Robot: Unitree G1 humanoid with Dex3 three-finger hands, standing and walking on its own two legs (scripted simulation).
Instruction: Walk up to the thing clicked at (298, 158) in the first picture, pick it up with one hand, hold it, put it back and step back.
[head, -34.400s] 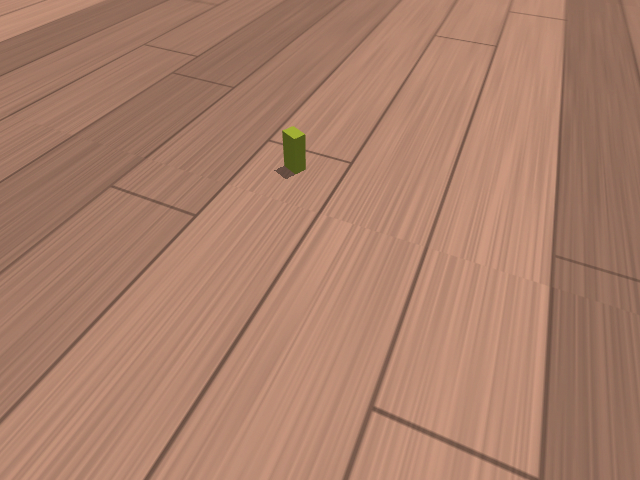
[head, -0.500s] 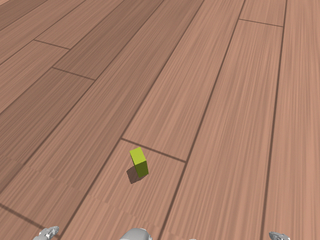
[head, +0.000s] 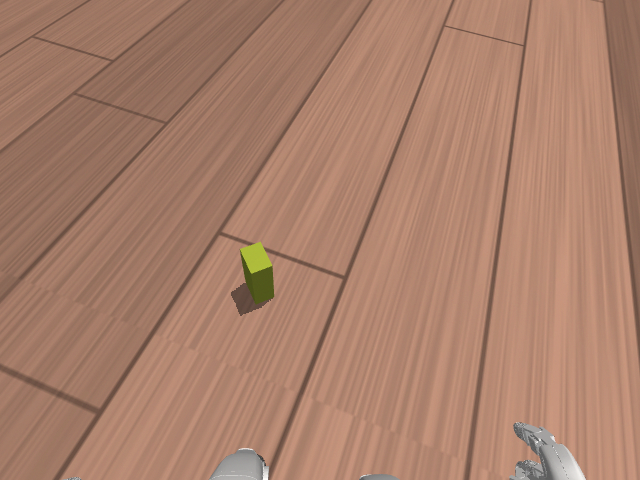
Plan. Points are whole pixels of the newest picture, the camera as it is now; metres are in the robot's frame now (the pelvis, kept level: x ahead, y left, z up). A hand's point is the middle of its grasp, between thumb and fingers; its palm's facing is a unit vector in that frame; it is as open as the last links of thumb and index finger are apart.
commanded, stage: step back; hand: left
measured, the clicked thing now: (258, 274) +0.74 +0.18 -0.65
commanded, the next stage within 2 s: stand in 1.94 s
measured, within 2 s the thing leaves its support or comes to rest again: neither
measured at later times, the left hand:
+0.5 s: hand out of the picture -0.05 +0.26 -0.14, palm faces +0.09 -0.92 -0.37, open 7.4 cm
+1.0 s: hand out of the picture -0.31 +0.20 -0.13, palm faces +0.06 -0.90 -0.43, open 7.4 cm
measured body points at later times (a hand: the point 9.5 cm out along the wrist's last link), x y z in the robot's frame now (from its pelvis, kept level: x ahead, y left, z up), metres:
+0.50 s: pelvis -0.18 -0.02 +0.00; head -0.13 +0.01 +0.44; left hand -0.06 +0.30 -0.12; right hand -0.09 -0.32 -0.11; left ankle -0.16 +0.09 -0.72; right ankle -0.10 -0.15 -0.68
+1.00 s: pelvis -0.33 -0.08 +0.01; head -0.31 -0.11 +0.46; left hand -0.32 +0.24 -0.10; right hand -0.23 -0.40 -0.12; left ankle -0.30 +0.08 -0.67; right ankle -0.34 -0.19 -0.72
